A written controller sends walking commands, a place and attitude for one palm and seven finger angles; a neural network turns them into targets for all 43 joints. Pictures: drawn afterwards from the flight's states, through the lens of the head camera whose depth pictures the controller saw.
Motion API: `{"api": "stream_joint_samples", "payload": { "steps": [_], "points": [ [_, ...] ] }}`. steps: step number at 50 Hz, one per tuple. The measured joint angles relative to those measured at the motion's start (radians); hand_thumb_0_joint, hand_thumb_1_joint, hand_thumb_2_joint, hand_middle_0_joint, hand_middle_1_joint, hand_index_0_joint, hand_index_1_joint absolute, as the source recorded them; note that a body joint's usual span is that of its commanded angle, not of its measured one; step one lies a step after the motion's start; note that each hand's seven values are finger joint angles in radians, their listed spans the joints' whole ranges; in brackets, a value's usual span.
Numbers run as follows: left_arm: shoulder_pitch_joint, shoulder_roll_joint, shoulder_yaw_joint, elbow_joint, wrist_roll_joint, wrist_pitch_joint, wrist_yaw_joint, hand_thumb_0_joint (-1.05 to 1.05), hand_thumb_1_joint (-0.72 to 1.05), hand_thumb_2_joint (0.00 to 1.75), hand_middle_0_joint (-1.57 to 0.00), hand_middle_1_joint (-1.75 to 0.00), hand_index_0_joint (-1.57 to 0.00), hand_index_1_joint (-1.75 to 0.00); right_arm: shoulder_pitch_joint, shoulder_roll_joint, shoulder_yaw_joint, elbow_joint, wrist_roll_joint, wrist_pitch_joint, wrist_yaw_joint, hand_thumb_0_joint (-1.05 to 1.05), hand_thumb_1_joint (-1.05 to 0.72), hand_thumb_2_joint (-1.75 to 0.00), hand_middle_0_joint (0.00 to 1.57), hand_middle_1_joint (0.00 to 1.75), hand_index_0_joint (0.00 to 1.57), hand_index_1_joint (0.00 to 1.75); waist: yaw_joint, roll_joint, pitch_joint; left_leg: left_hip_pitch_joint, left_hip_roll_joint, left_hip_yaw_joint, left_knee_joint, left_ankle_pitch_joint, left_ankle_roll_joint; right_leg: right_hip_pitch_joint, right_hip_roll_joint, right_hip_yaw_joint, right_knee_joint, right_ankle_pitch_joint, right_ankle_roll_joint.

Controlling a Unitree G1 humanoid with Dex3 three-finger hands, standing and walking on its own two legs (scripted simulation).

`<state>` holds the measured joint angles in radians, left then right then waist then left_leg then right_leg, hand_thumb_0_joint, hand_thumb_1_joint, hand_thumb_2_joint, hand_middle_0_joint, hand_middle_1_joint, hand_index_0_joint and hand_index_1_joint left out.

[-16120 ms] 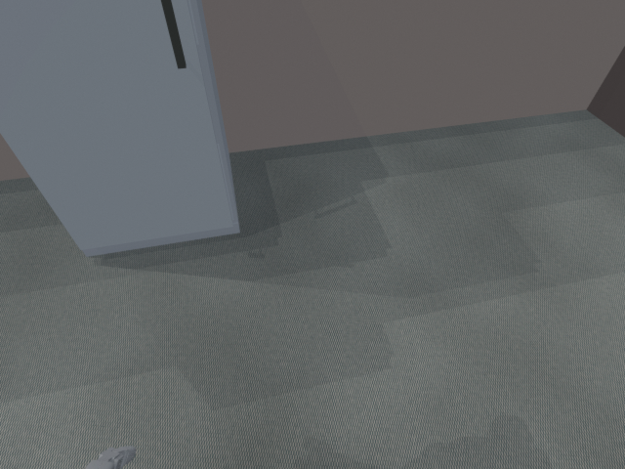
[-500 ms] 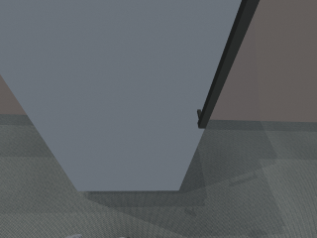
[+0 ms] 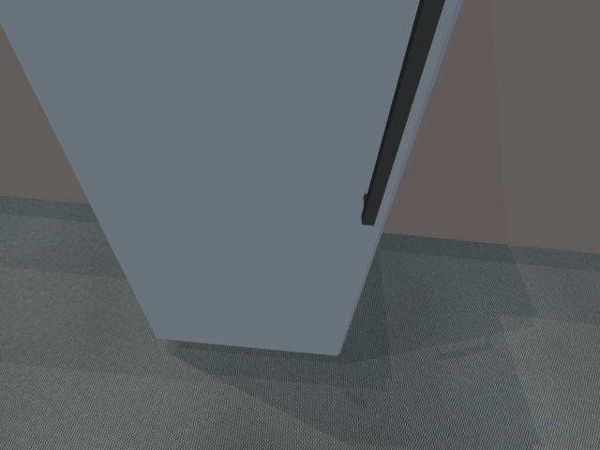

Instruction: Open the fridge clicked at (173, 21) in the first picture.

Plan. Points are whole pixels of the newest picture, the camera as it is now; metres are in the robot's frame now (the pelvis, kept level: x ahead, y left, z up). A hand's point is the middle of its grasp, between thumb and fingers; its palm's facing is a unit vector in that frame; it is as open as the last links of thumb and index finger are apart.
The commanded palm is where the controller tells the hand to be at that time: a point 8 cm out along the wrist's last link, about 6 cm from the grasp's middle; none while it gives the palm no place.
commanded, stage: come to a stop and stand still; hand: right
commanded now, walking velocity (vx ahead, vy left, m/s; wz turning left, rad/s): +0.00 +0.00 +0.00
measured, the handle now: (393, 116) +0.51 -0.08 +0.22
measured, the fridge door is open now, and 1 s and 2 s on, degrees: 0 0 0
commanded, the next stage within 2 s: look again from close up in 1.60 s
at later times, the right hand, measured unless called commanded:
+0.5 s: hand out of the picture +0.00 -0.17 -0.17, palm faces +0.07 +0.98 -0.19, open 7.3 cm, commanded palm none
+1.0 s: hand out of the picture +0.10 -0.17 -0.16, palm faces +0.05 +0.97 -0.23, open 7.3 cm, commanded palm none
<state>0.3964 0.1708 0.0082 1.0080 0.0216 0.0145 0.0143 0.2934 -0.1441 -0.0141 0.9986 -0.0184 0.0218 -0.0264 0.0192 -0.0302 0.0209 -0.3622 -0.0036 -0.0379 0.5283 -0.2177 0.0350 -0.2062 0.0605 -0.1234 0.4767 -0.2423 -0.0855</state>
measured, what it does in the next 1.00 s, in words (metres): shifts its weight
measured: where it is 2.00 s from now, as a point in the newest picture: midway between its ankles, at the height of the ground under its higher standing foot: outside the picture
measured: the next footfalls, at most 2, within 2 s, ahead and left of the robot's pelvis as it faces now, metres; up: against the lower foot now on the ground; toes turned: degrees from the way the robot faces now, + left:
none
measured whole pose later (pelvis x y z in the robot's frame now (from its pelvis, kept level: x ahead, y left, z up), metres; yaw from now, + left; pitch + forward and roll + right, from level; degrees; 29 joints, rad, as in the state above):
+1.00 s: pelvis +0.08 +0.01 +0.01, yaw -3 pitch +0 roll +0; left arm 0.29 0.15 -0.02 1.10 0.01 -0.03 0.04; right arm 0.23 -0.16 0.01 1.09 -0.01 -0.02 -0.04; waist 0.01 -0.02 0.05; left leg -0.24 -0.04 -0.05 0.46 -0.22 0.03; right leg -0.08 0.06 -0.05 0.38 -0.30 -0.06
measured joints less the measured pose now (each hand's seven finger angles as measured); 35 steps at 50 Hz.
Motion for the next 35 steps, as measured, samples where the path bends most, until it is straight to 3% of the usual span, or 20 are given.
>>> {"api": "stream_joint_samples", "payload": {
  "steps": [24, 35],
  "points": [
    [-0.106, 0.002, -0.003, 0.02, -0.009, -0.027, 0.006, 0.01, 0.91, 0.9, -0.2, -0.3, -0.2, -0.3, 0.046, 0.033, 0.018, 0.075, -0.005, -0.021, 0.003, 0.01, -0.91, -0.9, 0.2, 0.3, 0.2, 0.3, -0.024, 0.004, -0.009, 0.045, -0.005, -0.052, -0.052, 0.089, -0.029, 0.035, 0.032, 0.022, -0.04, 0.002, -0.013],
    [-0.1, 0.0, -0.012, 0.045, -0.016, -0.043, 0.014, 0.0, 0.91, 0.9, -0.2, -0.3, -0.2, -0.3, 0.032, 0.029, 0.027, 0.096, -0.002, -0.034, -0.003, 0.01, -0.92, -0.9, 0.2, 0.3, 0.2, 0.3, -0.021, 0.008, 0.001, 0.073, -0.017, -0.035, -0.069, 0.055, -0.033, 0.072, 0.019, 0.043, -0.08, -0.02, 0.003]
  ]
}}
